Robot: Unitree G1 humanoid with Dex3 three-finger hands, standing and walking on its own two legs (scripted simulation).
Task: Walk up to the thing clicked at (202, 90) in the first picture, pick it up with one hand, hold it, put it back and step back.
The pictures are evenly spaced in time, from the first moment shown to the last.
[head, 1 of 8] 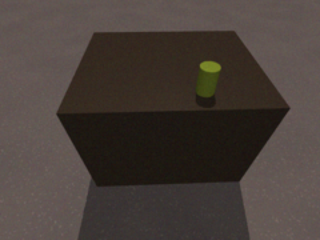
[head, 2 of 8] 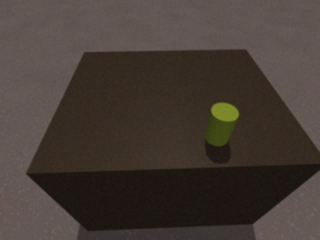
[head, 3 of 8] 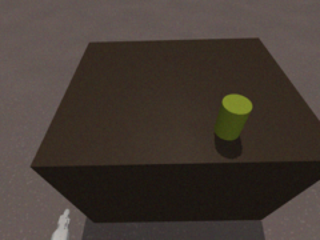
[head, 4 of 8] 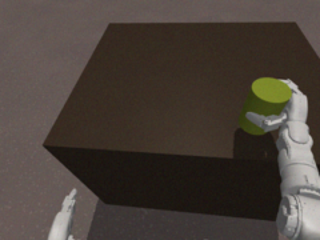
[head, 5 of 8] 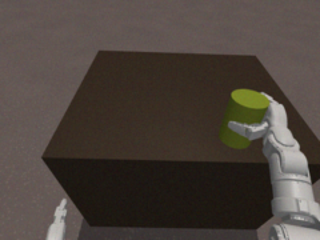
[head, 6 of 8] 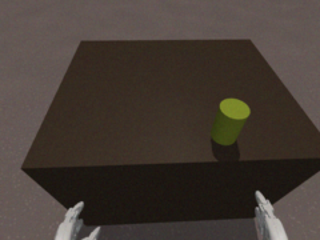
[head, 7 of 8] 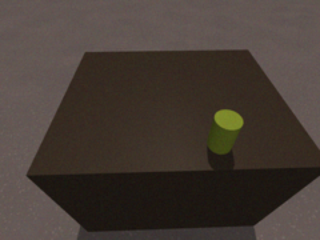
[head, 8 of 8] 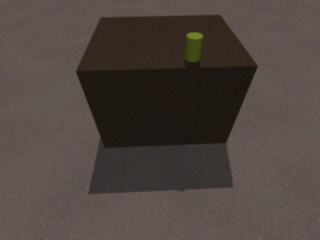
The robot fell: no
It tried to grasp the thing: yes
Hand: right
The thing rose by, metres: 0.23
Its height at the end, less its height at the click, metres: +0.00
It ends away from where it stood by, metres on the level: 0.02
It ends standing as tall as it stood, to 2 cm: yes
